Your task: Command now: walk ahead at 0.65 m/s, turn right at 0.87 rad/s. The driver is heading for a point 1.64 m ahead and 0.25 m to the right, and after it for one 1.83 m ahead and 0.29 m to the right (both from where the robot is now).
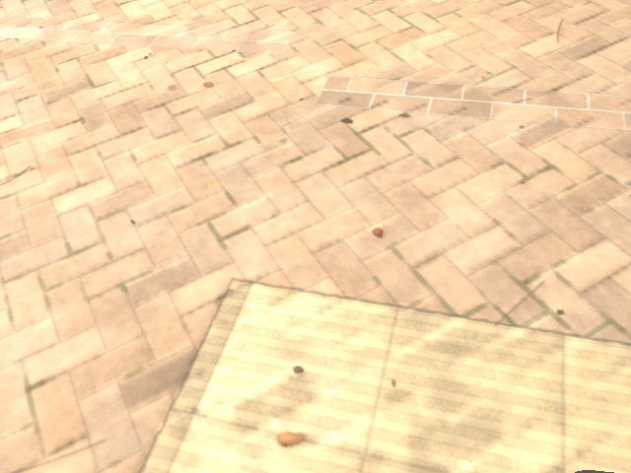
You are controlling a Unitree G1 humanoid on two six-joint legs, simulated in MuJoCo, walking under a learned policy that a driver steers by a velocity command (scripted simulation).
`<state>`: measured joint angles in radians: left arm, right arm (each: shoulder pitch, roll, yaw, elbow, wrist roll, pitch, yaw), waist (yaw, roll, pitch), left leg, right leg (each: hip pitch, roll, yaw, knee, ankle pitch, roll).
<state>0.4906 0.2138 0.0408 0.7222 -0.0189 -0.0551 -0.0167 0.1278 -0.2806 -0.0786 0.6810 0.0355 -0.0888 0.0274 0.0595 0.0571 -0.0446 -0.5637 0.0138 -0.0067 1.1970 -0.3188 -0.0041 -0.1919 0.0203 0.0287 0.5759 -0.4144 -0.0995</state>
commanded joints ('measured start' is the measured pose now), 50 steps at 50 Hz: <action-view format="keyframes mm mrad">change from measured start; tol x32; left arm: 1 -52 121 18 -111 -5 -22 27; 16 86 -15 -20 -123 16 -20 23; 32 -545 86 -26 -282 0 -37 -41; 36 46 280 80 -171 -13 -10 8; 50 -239 121 37 1 51 -76 27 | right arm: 1 -233 -72 -10 -138 -18 -57 11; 11 -354 -54 0 -155 11 -73 35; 17 359 -190 -51 -14 -39 -57 3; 50 49 -6 30 -33 0 67 10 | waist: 1 -17 -144 119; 14 -129 -290 -70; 17 -212 343 -419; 31 -67 -82 195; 35 162 64 -72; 38 113 -403 -426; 50 -92 -66 188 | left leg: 1 -311 17 -39 -134 140 -26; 12 106 -45 16 -681 266 -33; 15 821 70 -60 -578 97 95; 16 1184 356 -655 -706 -344 283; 17 1142 402 -934 -932 -533 297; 30 269 190 -26 -1224 162 176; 35 437 203 14 -627 1006 111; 36 147 154 -23 -263 767 71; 37 -92 -37 -119 181 -127 49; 50 -216 132 -30 -75 384 76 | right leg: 1 122 -234 451 -431 -123 -181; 10 20 -179 362 -393 89 -119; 14 77 -144 267 11 864 -53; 17 -658 22 177 898 -14 57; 19 -737 -78 108 956 72 22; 32 -377 -92 -67 156 408 22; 35 136 21 -118 120 254 -5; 37 676 -407 654 -105 -325 -93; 42 80 -352 332 -301 23 -52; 50 -1 -219 -216 -442 436 26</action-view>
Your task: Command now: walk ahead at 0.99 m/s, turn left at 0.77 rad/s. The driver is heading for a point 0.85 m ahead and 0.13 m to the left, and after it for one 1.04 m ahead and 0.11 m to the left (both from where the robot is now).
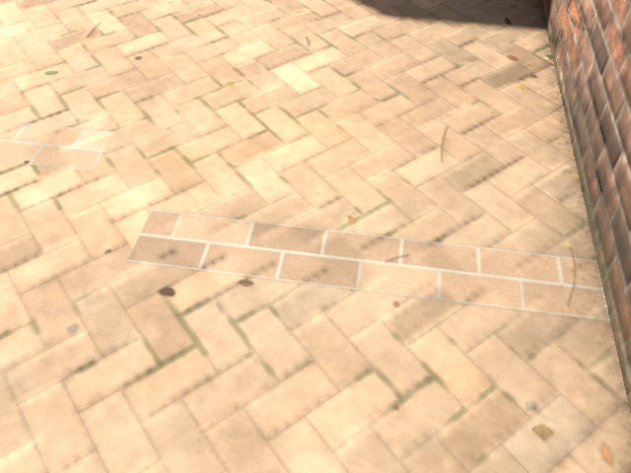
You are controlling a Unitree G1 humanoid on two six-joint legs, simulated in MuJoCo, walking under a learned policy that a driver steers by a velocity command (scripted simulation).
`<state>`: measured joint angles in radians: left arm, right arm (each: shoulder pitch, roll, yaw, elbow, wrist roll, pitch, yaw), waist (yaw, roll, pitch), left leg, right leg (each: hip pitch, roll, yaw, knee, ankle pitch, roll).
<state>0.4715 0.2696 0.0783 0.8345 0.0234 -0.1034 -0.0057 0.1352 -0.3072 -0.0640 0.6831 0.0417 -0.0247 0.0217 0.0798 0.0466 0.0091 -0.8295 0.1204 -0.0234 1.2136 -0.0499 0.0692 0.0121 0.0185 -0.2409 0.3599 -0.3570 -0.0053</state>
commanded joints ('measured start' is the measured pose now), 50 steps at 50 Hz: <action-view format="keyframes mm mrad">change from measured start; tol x64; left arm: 1 -213 88 4 -107 5 -25 22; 50 70 98 0 5 -56 39 28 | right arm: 1 2 9 16 -44 -9 -1 24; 50 -189 -40 -7 -179 -68 -130 -7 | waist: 1 -100 -24 150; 50 -93 -166 -35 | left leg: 1 57 12 27 -175 157 11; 8 790 -187 202 -362 -41 133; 11 1179 54 -761 -798 -437 449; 26 602 -98 -354 -963 -192 149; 30 802 -39 -250 -472 764 86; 32 186 -281 -190 331 -486 -10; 50 718 -220 7 -784 313 -12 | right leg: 1 -176 -210 13 -238 414 -59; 8 -50 -258 -14 395 1575 -37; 11 -882 111 372 1424 -230 -13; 25 -363 -22 296 158 583 88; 32 498 -301 1027 23 -282 -325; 50 -189 -36 571 153 890 -59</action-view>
